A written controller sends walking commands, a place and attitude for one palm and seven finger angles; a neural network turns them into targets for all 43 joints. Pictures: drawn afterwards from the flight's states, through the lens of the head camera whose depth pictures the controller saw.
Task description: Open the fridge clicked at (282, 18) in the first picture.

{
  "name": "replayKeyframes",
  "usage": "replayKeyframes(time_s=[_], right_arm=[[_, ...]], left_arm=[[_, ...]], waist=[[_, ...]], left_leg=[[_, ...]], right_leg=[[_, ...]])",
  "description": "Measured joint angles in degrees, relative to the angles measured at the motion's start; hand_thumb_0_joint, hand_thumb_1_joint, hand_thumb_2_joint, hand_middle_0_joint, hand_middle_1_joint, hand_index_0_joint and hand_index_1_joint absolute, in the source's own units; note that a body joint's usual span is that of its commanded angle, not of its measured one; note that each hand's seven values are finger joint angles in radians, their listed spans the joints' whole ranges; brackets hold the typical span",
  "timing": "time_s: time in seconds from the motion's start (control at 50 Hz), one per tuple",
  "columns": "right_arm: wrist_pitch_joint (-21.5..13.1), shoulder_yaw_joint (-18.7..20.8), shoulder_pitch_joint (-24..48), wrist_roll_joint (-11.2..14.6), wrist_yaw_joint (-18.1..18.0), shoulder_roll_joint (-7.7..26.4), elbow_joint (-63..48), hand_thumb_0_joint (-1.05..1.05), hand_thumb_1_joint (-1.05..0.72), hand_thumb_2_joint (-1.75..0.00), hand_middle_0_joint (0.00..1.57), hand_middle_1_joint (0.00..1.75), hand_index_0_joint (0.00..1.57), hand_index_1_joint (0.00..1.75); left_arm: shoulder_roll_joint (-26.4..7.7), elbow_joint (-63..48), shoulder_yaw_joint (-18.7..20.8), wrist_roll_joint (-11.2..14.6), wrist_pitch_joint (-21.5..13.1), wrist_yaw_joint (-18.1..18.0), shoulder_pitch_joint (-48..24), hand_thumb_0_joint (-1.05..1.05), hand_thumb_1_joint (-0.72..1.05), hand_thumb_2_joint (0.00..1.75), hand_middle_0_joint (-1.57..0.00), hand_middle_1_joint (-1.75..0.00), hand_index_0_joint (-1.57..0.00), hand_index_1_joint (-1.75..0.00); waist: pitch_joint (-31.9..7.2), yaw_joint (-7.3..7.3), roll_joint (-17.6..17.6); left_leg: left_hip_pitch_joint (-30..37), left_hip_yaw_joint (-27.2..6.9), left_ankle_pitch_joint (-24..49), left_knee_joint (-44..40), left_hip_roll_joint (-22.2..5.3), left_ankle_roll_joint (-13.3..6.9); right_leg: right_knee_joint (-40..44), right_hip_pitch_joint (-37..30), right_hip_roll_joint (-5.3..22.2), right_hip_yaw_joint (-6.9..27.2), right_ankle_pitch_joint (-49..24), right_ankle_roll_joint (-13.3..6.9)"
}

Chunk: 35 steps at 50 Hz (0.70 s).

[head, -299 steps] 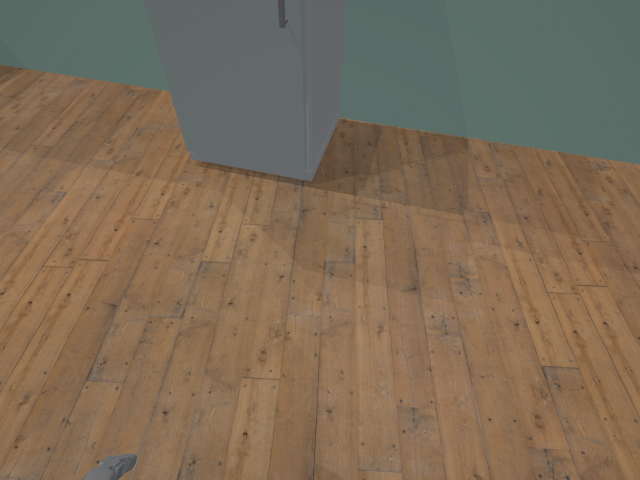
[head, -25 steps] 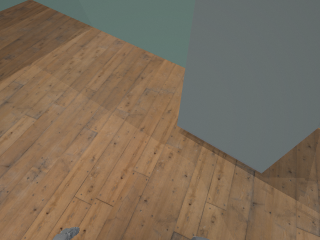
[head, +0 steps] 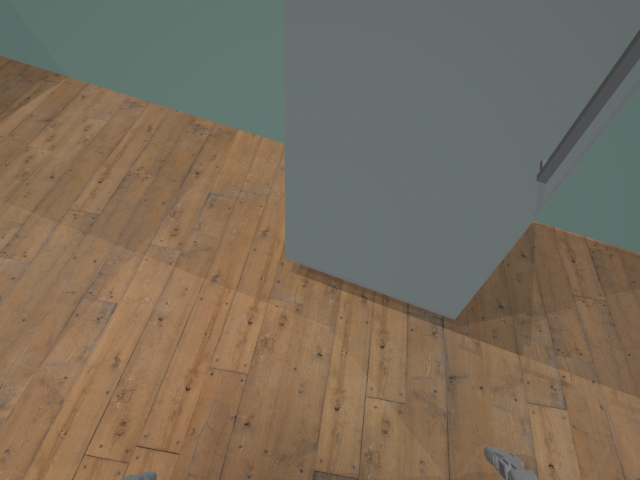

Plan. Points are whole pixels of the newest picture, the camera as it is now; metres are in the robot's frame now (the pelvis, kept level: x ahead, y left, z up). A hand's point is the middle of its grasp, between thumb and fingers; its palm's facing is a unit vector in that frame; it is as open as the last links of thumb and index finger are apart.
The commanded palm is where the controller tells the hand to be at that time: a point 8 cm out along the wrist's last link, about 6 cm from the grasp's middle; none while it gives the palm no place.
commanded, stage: turn to face it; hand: right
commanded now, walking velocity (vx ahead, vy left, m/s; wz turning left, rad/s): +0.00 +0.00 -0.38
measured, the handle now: (597, 95) +0.67 -0.38 +0.15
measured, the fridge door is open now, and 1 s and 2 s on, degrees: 0 0 0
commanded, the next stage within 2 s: take the last steps up to it in 0.22 s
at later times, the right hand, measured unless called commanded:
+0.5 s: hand out of the picture -0.04 -0.25 -0.17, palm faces +0.22 +0.95 -0.22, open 7.4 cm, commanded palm none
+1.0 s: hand out of the picture +0.09 -0.22 -0.15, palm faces +0.29 +0.93 -0.21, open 7.2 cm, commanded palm none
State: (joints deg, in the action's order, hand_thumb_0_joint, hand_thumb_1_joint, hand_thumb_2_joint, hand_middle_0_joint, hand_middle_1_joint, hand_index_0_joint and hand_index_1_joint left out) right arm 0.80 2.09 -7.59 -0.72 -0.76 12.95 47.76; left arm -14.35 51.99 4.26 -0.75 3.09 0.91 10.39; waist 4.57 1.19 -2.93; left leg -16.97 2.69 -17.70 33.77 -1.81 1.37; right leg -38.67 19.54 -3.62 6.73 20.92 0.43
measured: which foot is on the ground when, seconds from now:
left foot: down 0.00-0.36, up 0.38-0.80, down 0.82-1.00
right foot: up 0.00-0.34, down 0.36-0.82, up 0.84-1.00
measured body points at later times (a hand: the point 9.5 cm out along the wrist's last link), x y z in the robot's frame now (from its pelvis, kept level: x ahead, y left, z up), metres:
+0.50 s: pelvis -0.01 -0.04 +0.01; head +0.01 -0.07 +0.46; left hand +0.12 +0.18 -0.12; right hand -0.05 -0.30 -0.15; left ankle -0.01 +0.10 -0.66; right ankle -0.05 -0.13 -0.73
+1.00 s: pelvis +0.10 -0.03 +0.01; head +0.10 -0.02 +0.46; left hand +0.12 +0.20 -0.15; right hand +0.07 -0.26 -0.13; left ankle +0.12 +0.07 -0.73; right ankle +0.06 -0.15 -0.66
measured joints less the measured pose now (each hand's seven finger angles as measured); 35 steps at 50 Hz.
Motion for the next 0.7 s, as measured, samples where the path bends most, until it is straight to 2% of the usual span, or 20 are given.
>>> replayKeyframes(time_s=[0.04, 0.06, 0.1, 0.14, 0.2, 0.28, 0.34, 0.36, 0.38, 0.42, 0.48, 0.52, 0.6, 0.7], right_arm=[[-0.3, -0.61, -0.53, -0.19, -0.1, -1.16, -0.05, 0.01, -0.91, -0.89, 0.2, 0.3, 0.2, 0.3], [-0.28, -0.78, -0.97, -0.21, -0.19, -1.64, -0.01, 0.0, -0.9, -0.89, 0.2, 0.3, 0.2, 0.3], [-0.17, -1.02, -1.87, -0.3, -0.3, -2.37, 0.4, 0.0, -0.9, -0.89, 0.2, 0.3, 0.2, 0.3], [-0.09, -1.15, -2.68, -0.44, -0.33, -2.74, 1.1, 0.01, -0.9, -0.89, 0.2, 0.3, 0.2, 0.3], [-0.02, -1.15, -3.87, -0.72, -0.28, -2.77, 2.22, 0.01, -0.9, -0.89, 0.2, 0.3, 0.2, 0.3], [0.0, -0.8, -5.3, -1.07, -0.04, -1.9, 3.87, 0.01, -0.9, -0.89, 0.2, 0.3, 0.2, 0.3], [0.35, -0.25, -6.42, -0.83, -0.03, -0.66, 5.5, 0.01, -0.9, -0.89, 0.2, 0.3, 0.2, 0.3], [0.61, -0.01, -6.95, -0.54, -0.06, -0.2, 6.02, 0.01, -0.9, -0.89, 0.2, 0.3, 0.2, 0.3], [1.05, 0.37, -7.07, -0.24, -0.08, 0.58, 6.74, 0.01, -0.9, -0.89, 0.2, 0.3, 0.2, 0.3], [2.31, 0.81, -7.5, -0.24, -0.24, 1.57, 8.36, 0.01, -0.9, -0.89, 0.2, 0.3, 0.2, 0.3], [2.8, 0.97, -7.99, -0.47, 0.52, 1.97, 10.62, 0.01, -0.91, -0.89, 0.2, 0.3, 0.2, 0.3], [2.28, 0.87, -8.16, -0.59, 1.09, 1.89, 11.27, 0.01, -0.91, -0.89, 0.19, 0.3, 0.19, 0.3], [1.33, 0.37, -7.85, -0.72, 1.66, 1.04, 11.45, 0.01, -0.91, -0.9, 0.19, 0.3, 0.19, 0.3], [0.76, -0.09, -6.27, -0.7, 1.89, -0.74, 11.41, 0.01, -0.91, -0.9, 0.19, 0.3, 0.19, 0.3]], left_arm=[[-0.61, 0.32, 0.57, -0.15, 0.64, -0.14, 0.02, 0.0, 0.9, 0.9, -0.2, -0.3, -0.21, -0.3], [-0.82, 0.54, 0.75, -0.21, 0.91, -0.09, 0.04, 0.0, 0.9, 0.9, -0.2, -0.3, -0.2, -0.3], [-1.16, 0.96, 0.91, -0.32, 1.23, 0.19, 0.01, 0.0, 0.9, 0.9, -0.2, -0.3, -0.2, -0.3], [-1.18, 1.33, 0.86, -0.32, 1.4, 0.42, -0.01, 0.0, 0.91, 0.9, -0.2, -0.3, -0.2, -0.3], [-0.76, 2.0, 0.51, -0.24, 1.63, 0.53, -0.18, 0.0, 0.91, 0.9, -0.2, -0.3, -0.2, -0.3], [0.04, 2.69, -0.3, 0.11, 1.4, 0.35, -1.32, 0.0, 0.91, 0.9, -0.2, -0.3, -0.2, -0.3], [0.58, 2.63, -1.01, 0.31, 0.32, 0.12, -2.04, 0.0, 0.91, 0.9, -0.2, -0.3, -0.2, -0.3], [0.65, 2.55, -1.26, 0.25, -0.32, 0.11, -2.05, 0.0, 0.91, 0.9, -0.2, -0.3, -0.2, -0.3], [1.29, 2.77, -1.43, 0.03, -0.85, 0.03, -2.32, 0.0, 0.91, 0.9, -0.2, -0.3, -0.2, -0.3], [2.33, 2.95, -2.1, -0.37, -1.58, -0.18, -2.34, 0.0, 0.91, 0.9, -0.2, -0.3, -0.2, -0.3], [3.37, 3.24, -2.76, -0.52, -2.72, -0.92, -0.88, 0.0, 0.91, 0.9, -0.2, -0.3, -0.2, -0.3], [3.93, 3.78, -3.08, -0.45, -3.44, -1.21, 0.54, 0.0, 0.9, 0.9, -0.2, -0.3, -0.2, -0.3], [4.53, 5.61, -3.05, -0.25, -4.43, -1.65, 3.82, 0.0, 0.91, 0.9, -0.2, -0.3, -0.21, -0.3], [4.78, 8.41, -2.66, -0.44, -4.73, -1.66, 7.8, 0.0, 0.91, 0.9, -0.2, -0.3, -0.21, -0.3]], waist=[[0.22, 0.39, -0.83], [0.27, 0.36, -0.88], [0.36, 0.35, -0.89], [0.38, 0.32, -0.47], [0.42, -0.18, 0.77], [0.94, -1.6, 2.7], [1.03, -2.2, 3.8], [0.77, -2.27, 3.94], [0.96, -2.59, 5.2], [0.82, -3.36, 6.3], [-0.36, -3.16, 5.53], [-1.11, -2.88, 4.95], [-2.32, -2.28, 4.06], [-2.78, -1.06, 3.49]], left_leg=[[0.4, 1.57, -0.45, 0.96, -0.64, -1.66], [0.99, 2.12, -0.38, 0.62, -1.07, -1.88], [2.26, 3.14, 0.15, -0.66, -1.74, -1.89], [3.17, 4.11, 0.61, -1.75, -2.43, -1.76], [3.81, 5.28, 0.99, -2.69, -3.54, -1.49], [3.34, 6.35, 1.0, -2.27, -4.92, -0.74], [2.29, 7.4, 0.11, -0.09, -5.84, 0.47], [1.58, 7.76, -0.67, 1.52, -6.06, 1.0], [0.66, 6.85, -2.6, 3.88, -6.6, 1.41], [-1.97, 3.96, -9.73, 11.63, -5.52, 1.74], [-5.62, 2.26, -9.87, 22.5, -3.53, 1.54], [-6.94, 2.05, -7.46, 25.17, -3.18, 1.57], [-7.58, 1.53, -4.52, 22.62, -3.29, 1.79], [-6.29, 1.46, -3.33, 13.62, -3.58, 1.66]], right_leg=[[-11.68, 3.81, -0.33, -1.13, 6.23, 0.65], [-17.23, 5.4, -0.16, -2.13, 6.71, 0.99], [-25.06, 7.5, 0.96, -3.84, 4.85, 1.76], [-27.65, 7.94, 2.3, -4.96, 3.22, 2.42], [-23.58, 5.99, 3.96, -6.18, 3.62, 3.01], [-11.5, 1.0, 4.79, -7.71, 5.82, 2.84], [0.89, -4.1, 4.68, -9.22, 0.76, 2.26], [5.34, -6.0, 4.78, -9.65, -1.82, 1.02], [5.37, -6.04, 4.05, -10.06, -1.8, -0.5], [4.83, -6.42, 3.64, -10.61, -1.13, -2.11], [8.34, -8.71, 3.9, -10.18, -2.41, -2.67], [11.57, -10.55, 3.75, -9.74, -3.9, -2.88], [16.46, -13.49, 3.01, -8.95, -5.8, -3.34], [18.49, -16.14, 2.12, -8.74, -5.38, -3.11]])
